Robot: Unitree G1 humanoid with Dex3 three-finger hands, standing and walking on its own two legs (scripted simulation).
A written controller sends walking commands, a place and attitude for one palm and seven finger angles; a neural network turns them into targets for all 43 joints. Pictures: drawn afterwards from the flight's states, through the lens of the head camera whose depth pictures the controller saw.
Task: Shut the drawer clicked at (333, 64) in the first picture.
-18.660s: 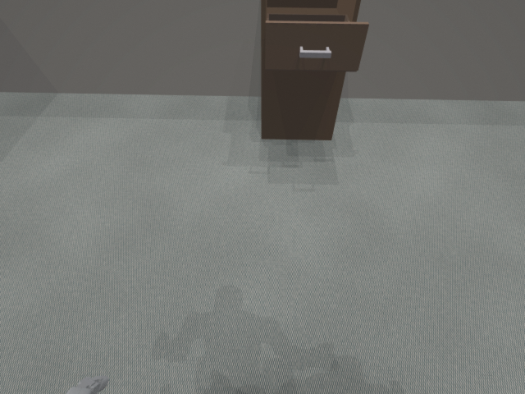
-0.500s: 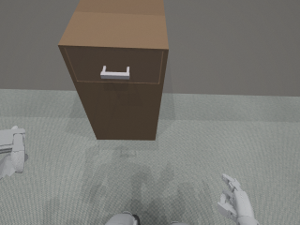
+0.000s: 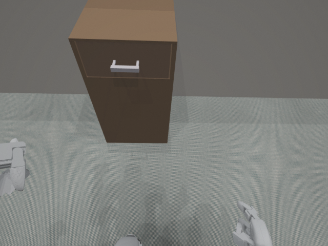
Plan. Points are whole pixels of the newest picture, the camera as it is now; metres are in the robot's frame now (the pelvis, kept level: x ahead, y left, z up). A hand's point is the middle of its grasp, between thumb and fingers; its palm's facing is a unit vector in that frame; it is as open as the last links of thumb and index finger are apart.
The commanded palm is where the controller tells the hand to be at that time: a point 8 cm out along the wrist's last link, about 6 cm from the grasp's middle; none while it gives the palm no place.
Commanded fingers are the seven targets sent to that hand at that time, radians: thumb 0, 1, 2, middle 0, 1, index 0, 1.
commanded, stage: stop stepping back and stand still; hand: left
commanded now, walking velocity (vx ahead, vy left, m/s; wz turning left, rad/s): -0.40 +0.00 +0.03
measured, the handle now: (125, 65) +0.79 +0.22 -0.07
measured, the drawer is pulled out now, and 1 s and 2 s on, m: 0.00 0.00 0.00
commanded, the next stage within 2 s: let the arm hang, fingers relaxed in 0.72 s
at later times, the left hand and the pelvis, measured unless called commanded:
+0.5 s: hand out of the picture +0.09 +0.25 +0.18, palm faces +0.46 -0.79 -0.40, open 3.2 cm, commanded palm +0.03 +0.29 +0.19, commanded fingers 0.00 0.90 0.90 -1.40 -1.60 -1.40 -1.60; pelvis -0.09 +0.00 +0.01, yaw +2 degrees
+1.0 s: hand out of the picture +0.09 +0.23 -0.09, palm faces +0.13 -0.94 -0.31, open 3.0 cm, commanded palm none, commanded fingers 0.00 0.90 0.90 -1.00 -1.17 -1.00 -1.17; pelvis -0.07 +0.01 +0.00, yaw +4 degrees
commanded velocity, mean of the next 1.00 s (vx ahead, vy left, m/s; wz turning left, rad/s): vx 0.12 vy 0.00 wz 0.00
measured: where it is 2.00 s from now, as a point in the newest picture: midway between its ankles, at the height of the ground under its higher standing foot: outside the picture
